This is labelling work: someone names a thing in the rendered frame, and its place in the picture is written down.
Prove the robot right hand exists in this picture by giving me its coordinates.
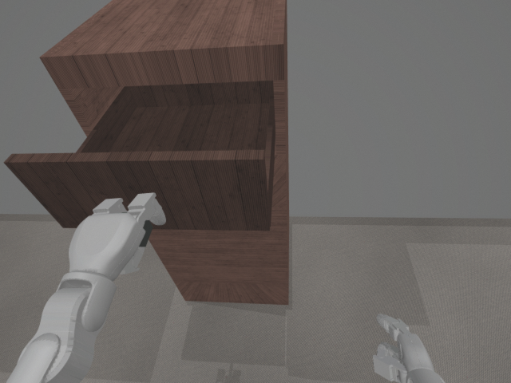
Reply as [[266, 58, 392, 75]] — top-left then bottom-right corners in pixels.
[[373, 314, 434, 383]]

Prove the drawer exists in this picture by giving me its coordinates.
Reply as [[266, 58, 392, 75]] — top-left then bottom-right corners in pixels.
[[4, 81, 275, 231]]

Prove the robot left hand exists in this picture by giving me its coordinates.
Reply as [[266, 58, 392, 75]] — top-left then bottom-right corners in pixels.
[[69, 192, 166, 281]]

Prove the robot left forearm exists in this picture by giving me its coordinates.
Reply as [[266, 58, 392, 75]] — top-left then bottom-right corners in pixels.
[[6, 270, 117, 383]]

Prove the cabinet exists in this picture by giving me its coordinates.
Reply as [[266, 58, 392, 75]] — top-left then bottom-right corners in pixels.
[[40, 0, 289, 305]]

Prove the handle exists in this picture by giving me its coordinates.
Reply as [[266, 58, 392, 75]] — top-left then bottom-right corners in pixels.
[[122, 212, 153, 247]]

